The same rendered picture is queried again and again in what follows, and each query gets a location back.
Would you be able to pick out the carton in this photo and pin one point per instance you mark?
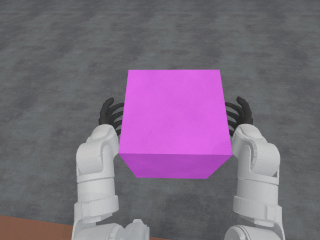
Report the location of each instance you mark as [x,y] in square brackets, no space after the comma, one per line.
[174,124]

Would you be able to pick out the robot left forearm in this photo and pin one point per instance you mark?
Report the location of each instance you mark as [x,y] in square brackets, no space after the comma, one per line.
[95,177]

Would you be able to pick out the robot left thigh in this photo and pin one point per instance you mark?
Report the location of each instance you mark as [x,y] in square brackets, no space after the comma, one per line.
[137,231]

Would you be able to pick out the left robot hand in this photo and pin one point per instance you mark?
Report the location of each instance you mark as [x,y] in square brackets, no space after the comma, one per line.
[106,116]

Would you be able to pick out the right robot hand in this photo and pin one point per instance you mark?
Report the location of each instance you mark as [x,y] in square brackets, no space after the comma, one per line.
[244,117]

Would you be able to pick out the robot left shin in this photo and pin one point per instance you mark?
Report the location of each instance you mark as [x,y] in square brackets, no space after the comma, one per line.
[137,221]

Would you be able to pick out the robot right forearm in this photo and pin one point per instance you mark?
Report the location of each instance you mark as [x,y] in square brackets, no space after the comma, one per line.
[258,172]

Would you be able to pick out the right robot upper arm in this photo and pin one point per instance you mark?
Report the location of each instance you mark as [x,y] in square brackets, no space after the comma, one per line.
[242,232]

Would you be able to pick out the left robot upper arm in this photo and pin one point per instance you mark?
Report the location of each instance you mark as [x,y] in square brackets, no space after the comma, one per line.
[111,231]

